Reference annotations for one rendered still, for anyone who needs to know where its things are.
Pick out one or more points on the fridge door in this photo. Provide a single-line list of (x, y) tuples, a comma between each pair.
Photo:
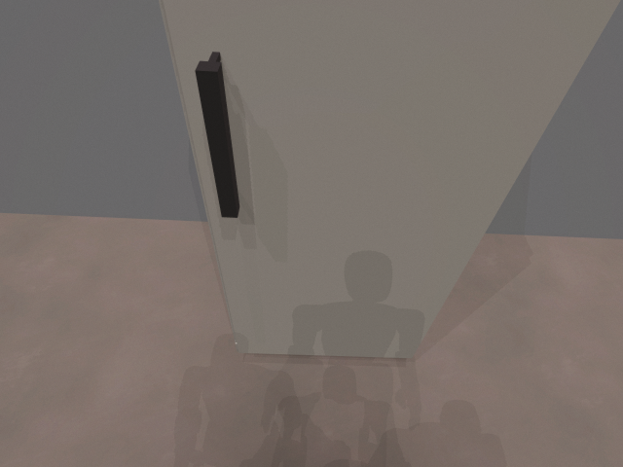
[(374, 142)]

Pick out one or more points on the handle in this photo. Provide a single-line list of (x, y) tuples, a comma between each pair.
[(215, 114)]

